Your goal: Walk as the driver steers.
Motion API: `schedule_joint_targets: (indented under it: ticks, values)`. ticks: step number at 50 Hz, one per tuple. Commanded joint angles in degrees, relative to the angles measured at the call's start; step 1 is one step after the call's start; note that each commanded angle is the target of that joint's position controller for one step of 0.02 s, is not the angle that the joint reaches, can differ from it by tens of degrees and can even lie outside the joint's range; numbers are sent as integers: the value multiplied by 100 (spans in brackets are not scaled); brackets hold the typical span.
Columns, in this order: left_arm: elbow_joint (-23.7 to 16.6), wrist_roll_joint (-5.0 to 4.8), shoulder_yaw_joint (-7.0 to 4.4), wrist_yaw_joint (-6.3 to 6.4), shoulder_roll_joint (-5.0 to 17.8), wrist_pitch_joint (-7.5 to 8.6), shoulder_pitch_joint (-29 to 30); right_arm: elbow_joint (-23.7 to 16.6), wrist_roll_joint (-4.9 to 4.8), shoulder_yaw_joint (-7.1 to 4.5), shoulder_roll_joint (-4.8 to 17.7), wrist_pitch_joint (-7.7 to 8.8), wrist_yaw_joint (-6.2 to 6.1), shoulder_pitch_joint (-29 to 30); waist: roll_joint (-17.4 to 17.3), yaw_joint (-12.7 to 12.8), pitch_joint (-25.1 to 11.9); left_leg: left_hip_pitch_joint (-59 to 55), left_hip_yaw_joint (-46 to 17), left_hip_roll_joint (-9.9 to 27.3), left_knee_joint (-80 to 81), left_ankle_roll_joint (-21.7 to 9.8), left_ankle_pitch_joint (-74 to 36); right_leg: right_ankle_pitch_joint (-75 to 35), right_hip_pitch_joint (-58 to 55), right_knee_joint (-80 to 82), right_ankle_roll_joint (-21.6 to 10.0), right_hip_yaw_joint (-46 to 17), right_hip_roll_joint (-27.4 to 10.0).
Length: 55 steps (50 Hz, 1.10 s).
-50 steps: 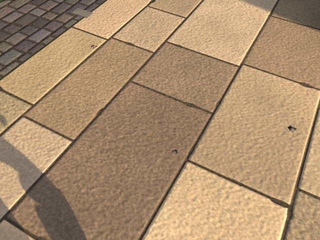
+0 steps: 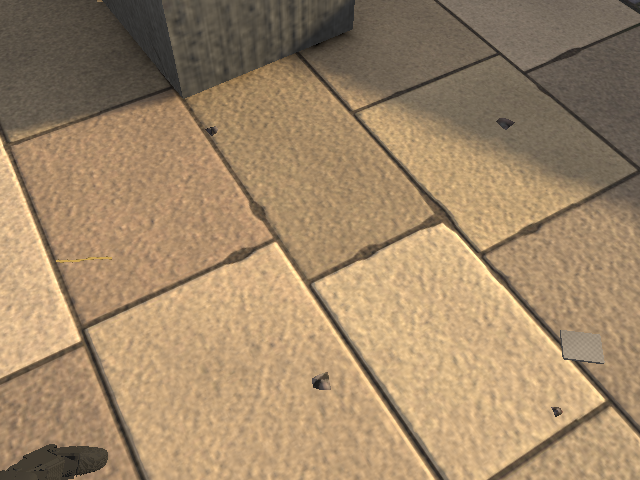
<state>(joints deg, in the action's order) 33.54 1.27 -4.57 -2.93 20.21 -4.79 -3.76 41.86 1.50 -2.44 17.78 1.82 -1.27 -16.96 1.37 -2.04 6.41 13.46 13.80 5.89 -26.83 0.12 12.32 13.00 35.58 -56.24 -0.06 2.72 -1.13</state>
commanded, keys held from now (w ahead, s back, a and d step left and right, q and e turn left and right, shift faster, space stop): e+shift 0.18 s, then shift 0.34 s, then w+shift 0.16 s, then w+e+shift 0.16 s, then shift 0.16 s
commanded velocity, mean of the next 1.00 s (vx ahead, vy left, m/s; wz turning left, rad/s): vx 0.26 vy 0.00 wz -0.51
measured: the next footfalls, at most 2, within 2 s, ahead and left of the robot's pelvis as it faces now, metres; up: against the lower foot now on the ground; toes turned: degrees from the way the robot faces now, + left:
right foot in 0.14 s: +0.13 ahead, -0.11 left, +0.00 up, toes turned -12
left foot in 0.54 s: +0.16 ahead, +0.09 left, +0.00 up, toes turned -21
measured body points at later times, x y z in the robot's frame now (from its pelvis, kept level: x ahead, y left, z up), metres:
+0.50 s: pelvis +0.07 +0.00 -0.01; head +0.10 -0.01 +0.44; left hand +0.29 +0.21 -0.11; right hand +0.11 -0.30 -0.11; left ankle +0.13 +0.11 -0.72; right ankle +0.09 -0.10 -0.74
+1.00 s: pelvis +0.18 -0.09 -0.01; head +0.19 -0.10 +0.44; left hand +0.47 +0.04 -0.09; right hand +0.04 -0.33 -0.14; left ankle +0.13 +0.10 -0.74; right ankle +0.20 -0.22 -0.73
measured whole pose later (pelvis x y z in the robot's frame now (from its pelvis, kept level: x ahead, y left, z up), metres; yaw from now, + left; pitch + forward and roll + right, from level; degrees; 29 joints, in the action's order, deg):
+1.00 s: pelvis +0.18 -0.09 -0.01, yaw -30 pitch +2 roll +1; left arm 40.4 2.8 -2.7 -4.4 16.9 0.5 -7.2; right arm 48.0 1.3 -3.8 16.6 3.4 0.3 -23.8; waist -0.5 -4.0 -1.2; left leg -1.6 9.1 4.4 -18.7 3.3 21.6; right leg 12.6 26.0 -33.1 -3.6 2.0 -0.3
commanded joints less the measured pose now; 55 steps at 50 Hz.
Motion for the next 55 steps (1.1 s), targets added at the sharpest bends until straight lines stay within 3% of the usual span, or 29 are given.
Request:
schedule_joint_targets:
  ticks: [1,5,6,7,8,9,11,13,15,17,23,26,27,28,29,30,31,34,38,44,46,48,49,50,51,52,53,54,55]
  values:
    - [-332,-74,9,-50,73,-26,-271,-565,-15,-200,742,45,51,602,-1051,387,-856,239,-257,1283,570,-490,-2103,-294,-1426,837,-127,183,-53]
    - [-471,-62,-80,-34,202,21,-38,-565,-136,-343,947,-212,129,188,-1001,164,-784,-416,-55,1549,-265,-248,-1984,548,-1682,1839,-322,433,109]
    - [-326,17,-128,39,227,94,-458,-527,-180,-362,947,-288,155,51,-619,352,-984,-312,148,1410,-1178,-100,-1947,363,-2250,2364,-440,329,229]
    - [-176,85,-277,184,731,186,-1089,-596,-188,-384,949,-332,192,-243,587,597,-1205,622,310,1003,-2791,240,-672,-984,-3182,3165,-748,-1056,-391]
    - [-295,-6,-491,251,1677,161,-1095,-1150,-128,-231,453,-376,214,-100,1826,376,-1278,2576,-87,-164,-4070,684,2990,-3042,-3798,3445,-1765,-3673,-1848]
    - [-280,-157,-534,233,1475,194,-1490,-1085,79,-251,667,-468,133,295,844,839,-1658,2681,-1230,-105,-4574,687,2957,-3049,-3812,3518,-2086,-3657,-1894]
    - [-237,-67,-331,306,924,161,-788,-972,-88,-231,565,-439,27,415,523,394,-1009,2412,-1418,48,-4119,541,1792,-2222,-2942,3620,-1718,-2462,-1327]
    - [-283,-75,-160,346,463,166,-237,-787,21,-259,617,-460,-19,249,642,118,-939,1820,-1370,-43,-3708,438,1225,-2347,-2382,3603,-1397,-1897,-806]
    - [-161,-34,-111,285,407,237,-395,-651,-9,-240,530,-515,16,135,364,120,-1231,1476,-1358,-216,-3518,349,1212,-2899,-2346,3517,-1402,-1818,-798]
    - [-20,-5,-122,250,474,283,-573,-645,-76,-173,337,-522,46,234,276,192,-1282,1360,-1382,-295,-3010,255,1187,-2654,-2391,3539,-1392,-1889,-813]
    - [195,50,-69,177,422,241,-621,-646,-124,-106,229,-506,51,440,593,353,-1135,553,-1308,-589,-1589,11,1085,-1562,-2091,3494,-1248,-2238,-774]
    - [272,-66,0,224,317,222,-471,-531,-78,-55,73,-403,9,80,360,52,-1019,-471,-1254,-635,170,-165,216,-1190,-1679,3180,-866,-2350,-562]
    - [259,-94,105,249,-33,241,-662,-542,60,-44,229,-318,-3,-51,-349,92,-1257,-900,-2047,28,875,-331,1126,683,-1324,2794,-591,-2118,-120]
    - [173,-110,166,237,-245,256,-660,-576,120,-187,863,-298,29,-109,-1492,30,-1024,-1052,-3698,1093,1731,-790,3151,1900,-270,1812,-377,-1084,871]
    - [67,99,63,221,186,281,-289,-401,175,-364,1233,-309,78,-372,-1772,-242,-465,-315,-4681,1679,2325,-1225,4207,1690,11,731,-321,-926,861]
    - [109,116,-27,185,356,320,-312,-336,110,-288,923,-289,104,-184,-1304,17,-79,-133,-4576,1522,2382,-1227,4191,1245,172,234,-346,-1176,674]
    - [265,90,-43,121,347,364,-569,-337,10,-247,735,-242,121,73,-1055,259,37,-158,-4070,1216,2309,-1055,3591,794,217,42,-284,-1137,578]
    - [503,170,-1,-50,179,462,-757,-267,-73,-236,534,-35,145,89,-783,251,-418,-746,-3005,671,2102,-835,2266,166,258,-298,-135,-663,401]
    - [330,37,37,-116,30,456,-184,-97,-44,-323,626,146,136,-334,-927,-117,-363,-1239,-2459,841,2180,-778,2070,-180,818,8,21,-716,315]
    - [208,126,103,-210,-56,510,243,178,33,-350,675,287,94,-711,-759,-294,-100,-1239,-1671,1132,2261,-809,1341,-136,515,1166,-13,-407,-64]
    - [195,133,163,-233,-148,555,304,272,57,-330,655,282,116,-647,-796,-249,51,-868,-1168,971,2006,-757,367,76,-212,1836,-165,-93,-28]
    - [227,149,166,-183,-122,596,118,403,-3,-349,786,213,150,-717,-970,-155,-21,-663,-1048,1015,1521,-769,-1063,219,-1008,2192,-365,241,189]
    - [343,157,144,-116,-110,635,-291,441,-57,-333,799,184,166,-629,-880,115,-186,-574,-862,952,922,-697,-2226,-35,-1632,2553,-483,300,369]
    - [636,198,78,-29,-13,690,-1053,461,-84,-273,687,173,177,-620,-524,453,-660,-414,-522,675,-200,-544,-3199,-321,-2652,2898,-572,301,612]
    - [856,263,-2,47,229,740,-1908,361,-73,-171,474,180,178,-574,-140,822,-1377,206,-334,416,-1469,-338,-2318,-277,-3877,2967,-656,-351,84]
    - [821,246,-139,169,1103,760,-2360,-55,-109,34,-252,176,244,-773,1622,733,-2055,2030,-220,-419,-3530,37,1695,-1486,-5333,3374,-1345,-3225,-2043]
    - [862,-56,-215,255,1217,744,-2438,88,-47,-124,344,68,139,-599,1032,908,-2315,2186,-1140,-609,-4392,-15,2066,-3379,-5005,3583,-1761,-3857,-2303]
    - [882,-94,-122,309,896,753,-2033,71,-125,-136,398,35,128,-313,577,684,-1817,2205,-1473,-325,-4606,-100,1742,-4464,-4632,3311,-1707,-2702,-2000]
    - [887,-85,13,315,442,778,-1657,132,-160,-71,266,52,143,-183,339,499,-1369,2097,-1485,-179,-4306,-130,1450,-4908,-4031,3327,-1519,-2031,-1674]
